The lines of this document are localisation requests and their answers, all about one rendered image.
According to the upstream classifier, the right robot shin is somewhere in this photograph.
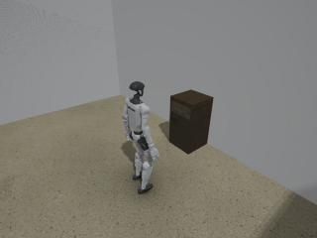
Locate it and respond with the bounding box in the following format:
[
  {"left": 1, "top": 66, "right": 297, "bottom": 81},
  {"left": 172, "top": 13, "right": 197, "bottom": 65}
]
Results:
[{"left": 141, "top": 165, "right": 153, "bottom": 189}]

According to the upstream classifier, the cabinet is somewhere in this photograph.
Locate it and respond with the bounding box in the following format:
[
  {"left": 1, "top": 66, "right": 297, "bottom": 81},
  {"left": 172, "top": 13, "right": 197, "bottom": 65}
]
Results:
[{"left": 169, "top": 89, "right": 214, "bottom": 155}]

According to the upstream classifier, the right robot hand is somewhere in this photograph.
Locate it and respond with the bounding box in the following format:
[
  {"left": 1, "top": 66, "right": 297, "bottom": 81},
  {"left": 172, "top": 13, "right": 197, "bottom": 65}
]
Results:
[{"left": 150, "top": 148, "right": 159, "bottom": 163}]

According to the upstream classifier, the left robot upper arm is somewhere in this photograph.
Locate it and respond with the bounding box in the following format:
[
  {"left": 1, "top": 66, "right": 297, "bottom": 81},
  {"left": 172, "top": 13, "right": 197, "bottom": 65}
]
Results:
[{"left": 122, "top": 97, "right": 132, "bottom": 120}]

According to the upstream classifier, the drawer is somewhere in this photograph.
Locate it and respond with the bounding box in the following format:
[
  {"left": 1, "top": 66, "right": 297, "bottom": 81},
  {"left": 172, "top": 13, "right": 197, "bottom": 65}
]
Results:
[{"left": 171, "top": 100, "right": 191, "bottom": 120}]

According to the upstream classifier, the robot right forearm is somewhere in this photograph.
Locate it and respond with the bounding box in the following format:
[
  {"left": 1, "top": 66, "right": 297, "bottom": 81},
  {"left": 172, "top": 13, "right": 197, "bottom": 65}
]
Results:
[{"left": 144, "top": 127, "right": 155, "bottom": 150}]

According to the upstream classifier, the robot left foot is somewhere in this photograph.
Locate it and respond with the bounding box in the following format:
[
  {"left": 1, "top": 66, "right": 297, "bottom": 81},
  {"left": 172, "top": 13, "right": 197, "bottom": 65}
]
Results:
[{"left": 133, "top": 172, "right": 142, "bottom": 180}]

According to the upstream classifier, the left robot hand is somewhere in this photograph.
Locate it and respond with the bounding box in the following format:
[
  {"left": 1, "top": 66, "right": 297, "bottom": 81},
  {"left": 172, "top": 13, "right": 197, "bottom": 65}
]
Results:
[{"left": 125, "top": 129, "right": 132, "bottom": 141}]

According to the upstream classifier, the robot left forearm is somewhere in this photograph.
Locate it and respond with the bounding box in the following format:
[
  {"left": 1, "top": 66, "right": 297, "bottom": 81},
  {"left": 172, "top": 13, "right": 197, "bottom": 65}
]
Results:
[{"left": 122, "top": 117, "right": 131, "bottom": 131}]

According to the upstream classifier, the right robot upper arm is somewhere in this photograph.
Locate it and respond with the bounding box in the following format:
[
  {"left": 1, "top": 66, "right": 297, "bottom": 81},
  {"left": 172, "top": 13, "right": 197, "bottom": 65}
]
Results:
[{"left": 140, "top": 104, "right": 151, "bottom": 133}]

